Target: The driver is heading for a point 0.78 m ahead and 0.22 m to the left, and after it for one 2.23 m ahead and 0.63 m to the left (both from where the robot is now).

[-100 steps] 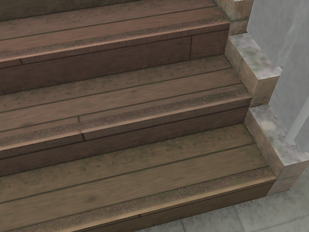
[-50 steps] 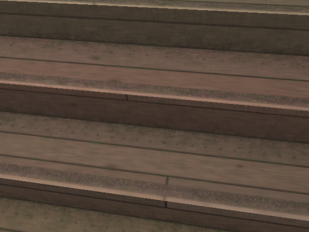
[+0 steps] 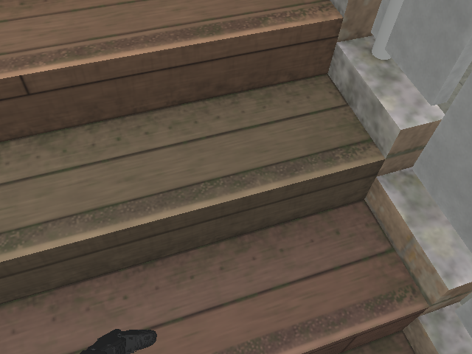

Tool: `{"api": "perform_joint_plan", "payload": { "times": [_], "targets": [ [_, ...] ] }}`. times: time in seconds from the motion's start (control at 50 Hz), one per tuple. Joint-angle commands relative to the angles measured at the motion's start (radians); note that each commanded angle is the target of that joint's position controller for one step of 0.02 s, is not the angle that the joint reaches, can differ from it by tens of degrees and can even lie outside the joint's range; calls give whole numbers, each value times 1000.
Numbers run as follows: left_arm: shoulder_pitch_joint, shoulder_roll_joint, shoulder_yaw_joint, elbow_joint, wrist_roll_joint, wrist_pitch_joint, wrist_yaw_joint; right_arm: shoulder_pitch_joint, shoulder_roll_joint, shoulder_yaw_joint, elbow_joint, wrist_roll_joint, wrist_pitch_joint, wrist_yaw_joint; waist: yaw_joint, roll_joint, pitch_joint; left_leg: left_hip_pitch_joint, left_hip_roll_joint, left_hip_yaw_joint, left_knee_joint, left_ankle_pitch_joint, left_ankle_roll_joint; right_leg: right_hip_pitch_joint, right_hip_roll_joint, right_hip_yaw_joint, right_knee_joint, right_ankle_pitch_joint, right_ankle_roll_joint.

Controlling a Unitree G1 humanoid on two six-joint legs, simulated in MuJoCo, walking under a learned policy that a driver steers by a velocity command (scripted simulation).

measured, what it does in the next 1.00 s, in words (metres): climbs, turning left: left foot 0.17 m higher, then right foot 0.17 m higher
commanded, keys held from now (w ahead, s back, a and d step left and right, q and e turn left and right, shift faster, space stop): w+q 0.72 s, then q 0.10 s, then no key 0.18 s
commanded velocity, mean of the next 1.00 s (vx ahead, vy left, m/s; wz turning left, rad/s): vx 0.44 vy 0.00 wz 0.45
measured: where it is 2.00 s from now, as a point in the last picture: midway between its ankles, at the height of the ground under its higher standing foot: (161, 192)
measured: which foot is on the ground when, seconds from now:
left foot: up 0.00-0.42, down 0.44-0.94, up 0.96-1.00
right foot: down 0.00-0.46, up 0.48-0.92, down 0.94-1.00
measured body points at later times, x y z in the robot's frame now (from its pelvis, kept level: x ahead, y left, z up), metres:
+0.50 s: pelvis +0.29 +0.05 +0.15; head +0.32 +0.03 +0.60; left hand +0.20 +0.26 +0.02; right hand +0.55 -0.07 +0.06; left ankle +0.37 +0.10 -0.46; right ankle +0.13 -0.08 -0.52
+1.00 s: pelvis +0.57 +0.09 +0.35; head +0.61 +0.11 +0.79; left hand +0.72 +0.35 +0.28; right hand +0.70 -0.14 +0.22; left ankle +0.39 +0.12 -0.30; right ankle +0.72 +0.07 -0.29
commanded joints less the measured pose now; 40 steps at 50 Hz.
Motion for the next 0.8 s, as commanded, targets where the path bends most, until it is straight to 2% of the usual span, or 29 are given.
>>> {"api": "perform_joint_plan", "payload": {
  "times": [0.02,0.04,0.06,0.1,0.14,0.16,0.22,0.24,0.28,0.3,0.32,0.34,0.36,0.38,0.4,0.42,0.44,0.46,0.48,0.5,0.52,0.54,0.56,0.6,0.66,0.68,0.72,0.76,0.8],
  "targets": [
    [182,96,62,89,-11,-56,3,-128,-25,-17,-201,-63,-16,-21,87,4,-205,-453,-34,-38,552,93,51,516,-317,721,-690,83,-108],
    [213,29,41,151,2,-69,7,-125,10,-6,-202,-68,4,-33,49,5,-112,-518,-41,-34,620,61,74,436,-283,607,-699,47,-95],
    [255,-16,29,197,12,-79,13,-125,51,15,-215,-67,13,-36,28,7,-80,-579,-55,-60,683,66,97,421,-283,540,-741,128,-67],
    [341,-21,28,270,9,-101,12,-151,108,38,-220,-50,37,-39,19,3,-40,-728,-82,-96,708,33,116,461,-268,395,-770,248,-29],
    [349,-25,16,276,4,-114,4,-217,90,39,-238,-47,73,-33,-1,28,10,-793,-98,-91,639,44,106,411,-253,261,-820,265,17],
    [409,-7,13,292,15,-123,2,-262,101,40,-238,-31,88,-45,32,-21,5,-891,-142,-19,851,19,109,457,-288,252,-860,327,8],
    [435,60,13,320,12,-143,-13,-437,107,57,-337,-45,105,-66,18,-65,39,-1078,-136,1,959,-72,128,503,-271,174,-950,191,40],
    [462,33,4,329,-10,-144,-4,-491,110,66,-374,-55,112,-70,4,-45,70,-1098,-113,-9,896,-78,134,500,-258,154,-964,195,66],
    [478,37,3,317,-11,-136,14,-589,72,68,-417,-60,122,-58,25,-34,62,-1029,-104,77,634,-72,109,497,-203,80,-1001,239,85],
    [505,59,5,316,-17,-135,40,-615,68,69,-440,-57,132,-47,21,-51,35,-983,-72,92,541,-72,100,536,-215,74,-1038,316,71],
    [544,146,28,301,-5,-124,56,-642,45,69,-449,-40,142,-38,67,-90,-17,-933,-60,232,462,-145,101,626,-236,57,-1143,481,29],
    [564,162,31,299,-20,-113,77,-705,61,74,-470,-40,141,-34,85,-100,-36,-892,-19,244,358,-232,116,739,-245,31,-1173,654,18],
    [554,135,22,279,-29,-96,94,-665,66,79,-433,-26,143,-28,94,-65,-82,-753,-50,325,213,-285,138,788,-215,-52,-1137,913,8],
    [520,162,24,251,-42,-94,103,-600,72,81,-399,-7,145,-31,49,-78,-100,-539,-97,400,69,-293,158,745,-208,-110,-1034,1432,21],
    [549,234,41,243,-48,-99,106,-524,58,78,-392,-2,148,-45,25,-159,-194,-366,-155,438,-31,-367,157,772,-267,-73,-929,1808,-6],
    [519,254,50,216,-56,-101,91,-352,14,55,-339,-20,155,-54,-40,-233,-288,-241,-188,394,-66,-384,188,859,-312,-52,-729,2090,-16],
    [469,285,61,180,-79,-109,62,-215,-59,34,-312,-47,151,-54,-79,-276,-394,-100,-217,310,-244,-446,214,903,-322,-35,-503,2065,-33],
    [449,286,66,139,-67,-124,46,-182,-128,1,-313,-53,139,-34,-103,-244,-431,59,-196,93,-422,-455,232,774,-299,-1,-252,1703,-13],
    [343,224,60,16,-45,-132,8,-175,-237,-42,-286,-39,141,-38,-93,81,-389,194,18,-479,-731,-649,358,304,-60,14,215,795,71],
    [243,208,76,-44,-7,-136,-21,-252,-263,-67,-304,-39,149,-52,-61,123,-398,187,111,-925,-1046,-576,358,104,43,243,606,362,94],
    [290,139,53,-78,11,-142,-34,-300,-225,-54,-286,-35,131,-45,16,58,-340,162,108,-835,-1064,-454,299,2,5,314,767,415,86],
    [260,77,35,-87,16,-132,-20,-249,-189,-48,-212,-32,117,-46,47,-39,-226,72,86,-706,-1016,-380,273,-54,-5,301,811,423,82],
    [216,9,11,-127,23,-120,1,-252,-146,-40,-187,-52,94,-50,71,-43,-114,-46,67,-628,-969,-311,283,-150,-2,281,935,378,65],
    [181,-71,-28,-160,31,-81,29,-185,-72,-19,-91,-63,67,-39,115,-70,-20,-93,-4,-372,-919,-184,210,-287,-24,285,1025,338,31],
    [139,-55,-49,-182,33,-38,42,-143,-70,-4,-72,-43,32,-22,134,-73,46,-183,-48,-220,-934,-118,147,-350,-79,251,822,316,57],
    [15,-40,-54,-220,31,-28,46,-107,-91,2,-60,-52,22,-15,99,-66,41,-199,-57,-222,-965,13,124,-371,-61,171,825,277,74],
    [-137,-87,-73,-277,28,-26,63,35,-150,-6,-9,-66,-8,-20,15,100,-18,44,30,-344,-1031,153,181,-641,-41,115,1145,110,75],
    [-213,-83,-86,-336,40,-44,63,48,-180,-15,-15,-46,-7,-30,12,77,24,111,28,-334,-1070,104,143,-717,-82,180,1034,-10,44],
    [-348,-85,-99,-388,37,-44,49,102,-163,-14,9,-49,12,-44,-25,15,5,85,-21,-287,-1137,190,151,-593,-71,115,767,-9,46]
  ]
}}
